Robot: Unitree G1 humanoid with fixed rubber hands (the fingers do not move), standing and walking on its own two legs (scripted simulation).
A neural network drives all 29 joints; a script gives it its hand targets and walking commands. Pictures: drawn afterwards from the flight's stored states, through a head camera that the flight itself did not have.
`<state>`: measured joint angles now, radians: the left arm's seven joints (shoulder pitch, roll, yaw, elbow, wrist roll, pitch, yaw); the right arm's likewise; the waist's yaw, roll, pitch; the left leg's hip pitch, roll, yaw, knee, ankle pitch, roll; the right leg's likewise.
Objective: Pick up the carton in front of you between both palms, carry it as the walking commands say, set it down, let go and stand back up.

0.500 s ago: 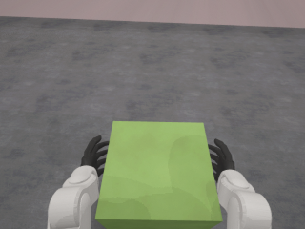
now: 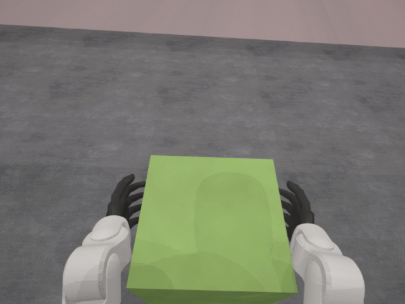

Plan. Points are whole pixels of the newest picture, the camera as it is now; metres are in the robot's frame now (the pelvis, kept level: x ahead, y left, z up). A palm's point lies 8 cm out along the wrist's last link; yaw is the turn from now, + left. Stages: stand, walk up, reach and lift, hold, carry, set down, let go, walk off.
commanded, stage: carry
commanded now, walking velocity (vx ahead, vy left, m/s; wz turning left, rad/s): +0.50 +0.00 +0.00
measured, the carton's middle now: (208, 239) +0.23 -0.01 +0.02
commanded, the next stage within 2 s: none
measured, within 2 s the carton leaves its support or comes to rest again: neither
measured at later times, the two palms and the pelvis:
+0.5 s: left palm (161, 99) +0.56 +0.11 +0.09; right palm (274, 103) +0.58 -0.19 +0.08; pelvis +0.35 -0.05 +0.00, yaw +2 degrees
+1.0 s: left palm (159, 42) +0.90 +0.16 +0.08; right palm (245, 45) +0.89 -0.14 +0.09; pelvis +0.65 +0.01 +0.00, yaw -1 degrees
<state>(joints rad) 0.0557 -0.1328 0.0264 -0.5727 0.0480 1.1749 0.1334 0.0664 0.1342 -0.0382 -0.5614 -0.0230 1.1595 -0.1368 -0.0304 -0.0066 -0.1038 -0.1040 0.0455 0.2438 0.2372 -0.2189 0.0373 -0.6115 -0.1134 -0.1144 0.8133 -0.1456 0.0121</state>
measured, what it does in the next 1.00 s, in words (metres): walks ahead: right foot, then left foot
